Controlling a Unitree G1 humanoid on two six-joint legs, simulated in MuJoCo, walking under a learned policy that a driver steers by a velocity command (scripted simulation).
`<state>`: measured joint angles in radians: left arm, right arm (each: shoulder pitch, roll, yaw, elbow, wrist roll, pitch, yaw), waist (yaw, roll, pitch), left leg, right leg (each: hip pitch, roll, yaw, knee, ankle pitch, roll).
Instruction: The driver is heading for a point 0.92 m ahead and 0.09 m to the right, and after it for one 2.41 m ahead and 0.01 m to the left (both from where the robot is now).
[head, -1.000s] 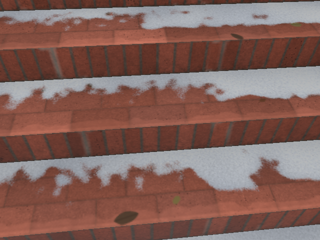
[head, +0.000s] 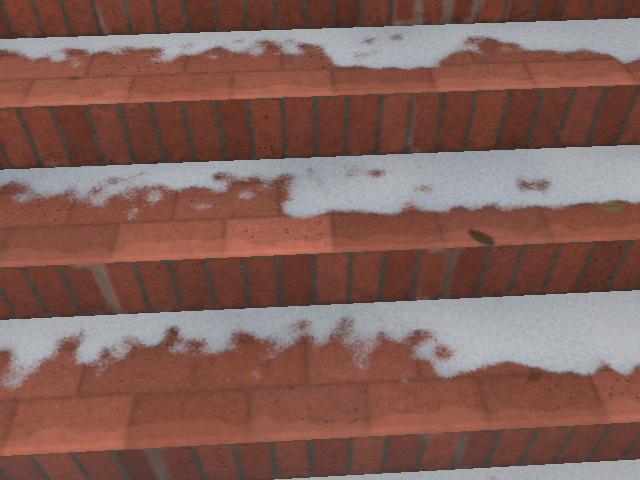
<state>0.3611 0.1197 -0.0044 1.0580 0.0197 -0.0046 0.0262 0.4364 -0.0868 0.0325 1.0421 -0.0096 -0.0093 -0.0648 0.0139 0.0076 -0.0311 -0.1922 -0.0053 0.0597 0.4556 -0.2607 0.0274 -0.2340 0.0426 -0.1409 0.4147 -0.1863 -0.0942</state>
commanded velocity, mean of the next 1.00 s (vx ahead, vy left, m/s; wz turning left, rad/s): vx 0.22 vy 0.00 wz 0.00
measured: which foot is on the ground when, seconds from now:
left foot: down 0.00-0.96, up 0.98-1.00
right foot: down 0.00-0.60, up 0.62-0.94, down 0.96-1.00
